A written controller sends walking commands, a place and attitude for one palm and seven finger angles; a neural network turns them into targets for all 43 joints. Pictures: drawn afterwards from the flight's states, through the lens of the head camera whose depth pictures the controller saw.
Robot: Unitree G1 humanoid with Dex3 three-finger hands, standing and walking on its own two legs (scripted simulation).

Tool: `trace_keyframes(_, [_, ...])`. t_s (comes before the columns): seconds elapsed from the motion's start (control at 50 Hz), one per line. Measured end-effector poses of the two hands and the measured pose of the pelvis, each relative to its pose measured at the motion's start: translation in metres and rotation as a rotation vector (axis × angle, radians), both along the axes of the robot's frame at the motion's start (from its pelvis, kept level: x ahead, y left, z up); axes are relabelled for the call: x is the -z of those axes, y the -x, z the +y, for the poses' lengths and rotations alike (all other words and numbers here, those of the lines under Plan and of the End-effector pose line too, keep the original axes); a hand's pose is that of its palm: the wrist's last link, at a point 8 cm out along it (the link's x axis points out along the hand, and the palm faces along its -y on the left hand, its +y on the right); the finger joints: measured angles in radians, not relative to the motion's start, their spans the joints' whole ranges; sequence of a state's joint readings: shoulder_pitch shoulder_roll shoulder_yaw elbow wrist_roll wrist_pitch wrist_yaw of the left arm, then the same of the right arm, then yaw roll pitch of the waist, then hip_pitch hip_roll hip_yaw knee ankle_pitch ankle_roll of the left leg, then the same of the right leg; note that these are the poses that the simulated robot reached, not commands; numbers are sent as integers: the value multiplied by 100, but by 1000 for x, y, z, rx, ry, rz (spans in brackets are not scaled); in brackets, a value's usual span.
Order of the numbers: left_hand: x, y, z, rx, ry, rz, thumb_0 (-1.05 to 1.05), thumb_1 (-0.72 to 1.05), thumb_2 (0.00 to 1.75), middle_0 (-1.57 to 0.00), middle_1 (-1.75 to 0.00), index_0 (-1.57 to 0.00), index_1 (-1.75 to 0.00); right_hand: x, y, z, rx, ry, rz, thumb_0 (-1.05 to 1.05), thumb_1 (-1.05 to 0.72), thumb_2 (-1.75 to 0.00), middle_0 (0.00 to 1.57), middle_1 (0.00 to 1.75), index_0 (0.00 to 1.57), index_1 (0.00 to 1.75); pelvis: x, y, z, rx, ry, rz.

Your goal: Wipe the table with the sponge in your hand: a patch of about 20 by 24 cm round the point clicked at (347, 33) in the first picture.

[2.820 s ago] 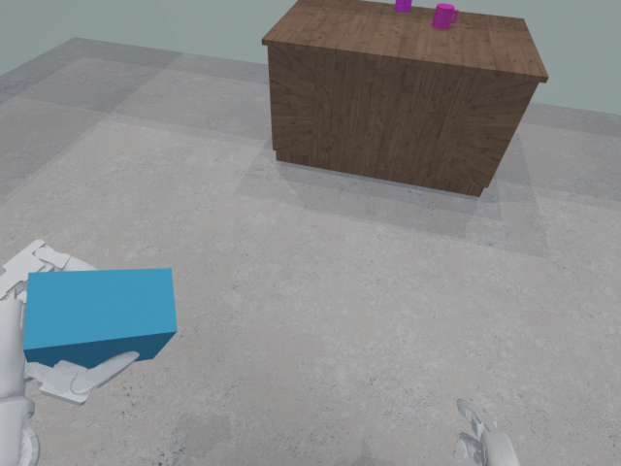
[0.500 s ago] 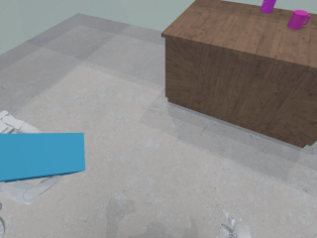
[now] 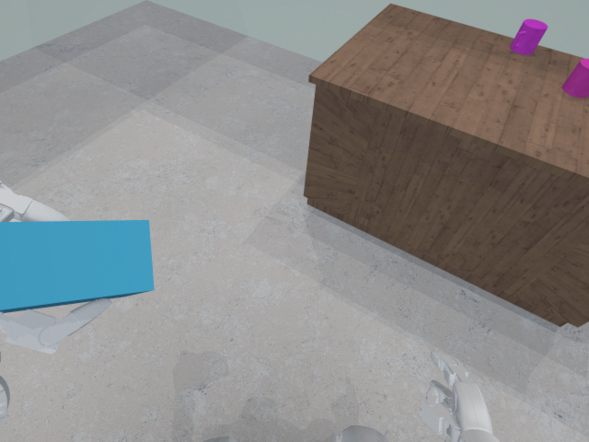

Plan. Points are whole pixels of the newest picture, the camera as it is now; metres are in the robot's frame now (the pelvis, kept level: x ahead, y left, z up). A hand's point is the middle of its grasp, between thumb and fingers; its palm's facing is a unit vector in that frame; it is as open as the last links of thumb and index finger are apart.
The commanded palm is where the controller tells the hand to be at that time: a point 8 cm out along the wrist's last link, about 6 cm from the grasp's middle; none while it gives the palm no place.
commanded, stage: walk to a spot facing it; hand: left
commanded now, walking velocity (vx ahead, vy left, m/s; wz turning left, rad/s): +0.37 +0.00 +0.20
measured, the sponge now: (92, 266) +0.25 +0.21 +0.17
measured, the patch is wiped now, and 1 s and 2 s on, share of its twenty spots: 0.00 0.00 0.00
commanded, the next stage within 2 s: turn to face it in 1.34 s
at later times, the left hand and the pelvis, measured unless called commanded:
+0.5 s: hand (109, 194) +0.32 +0.22 +0.19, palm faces +0.51 -0.74 -0.43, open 10.3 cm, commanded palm +0.26 +0.26 +0.19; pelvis +0.15 -0.05 +0.01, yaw +10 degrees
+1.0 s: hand (120, 141) +0.41 +0.24 +0.18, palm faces +0.66 -0.60 -0.45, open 10.3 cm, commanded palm +0.34 +0.26 +0.19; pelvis +0.29 -0.06 +0.00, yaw +20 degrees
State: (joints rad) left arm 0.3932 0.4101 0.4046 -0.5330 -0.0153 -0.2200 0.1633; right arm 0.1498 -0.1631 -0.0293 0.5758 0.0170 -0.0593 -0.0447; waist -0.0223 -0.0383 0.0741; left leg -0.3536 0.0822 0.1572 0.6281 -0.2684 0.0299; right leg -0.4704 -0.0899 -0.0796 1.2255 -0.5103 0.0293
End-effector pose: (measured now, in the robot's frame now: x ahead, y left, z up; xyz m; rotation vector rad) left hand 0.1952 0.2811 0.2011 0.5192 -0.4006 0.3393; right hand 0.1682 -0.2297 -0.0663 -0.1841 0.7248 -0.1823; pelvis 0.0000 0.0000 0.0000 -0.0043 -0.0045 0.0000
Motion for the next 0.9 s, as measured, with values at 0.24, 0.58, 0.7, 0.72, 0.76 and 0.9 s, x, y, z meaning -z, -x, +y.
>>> trace_keyframes(0.24, [-5,-31,-41,-119,-70,80,-1,-51,99,-71,-134,-73,-134,43,-59,5,-137,-129,101,1,-89,-90,21,30,21,31,5,-76,-45,-76,4,-6])
trace_keyframes(0.58, [-3,-98,-13,-184,-8,-16,-1,-51,99,-71,-134,-73,-134,-5,-204,-46,-158,151,23,1,-90,-90,20,30,20,30,6,-173,-29,-174,-21,-3])
trace_keyframes(0.7, [4,-134,4,-221,7,5,-1,-51,99,-71,-134,-73,-134,2,-239,5,-198,3,2,1,-90,-90,20,30,20,30,2,-200,-31,-209,-4,-4])
trace_keyframes(0.72, [1,-137,2,-220,9,13,-1,-51,99,-71,-134,-73,-134,3,-243,14,-214,-23,5,1,-90,-90,20,30,20,30,0,-205,-32,-212,0,0])
trace_keyframes(0.76, [-6,-140,-8,-214,7,24,-1,-51,99,-71,-134,-73,-134,5,-249,29,-249,-69,13,1,-90,-90,20,30,20,30,-5,-216,-34,-220,7,7])
trace_keyframes(0.9, [-16,-152,-31,-302,-82,66,-1,-51,99,-71,-134,-73,-134,35,-284,43,-355,-152,77,1,-90,-90,21,30,21,30,2,-264,-54,-280,0,-6])
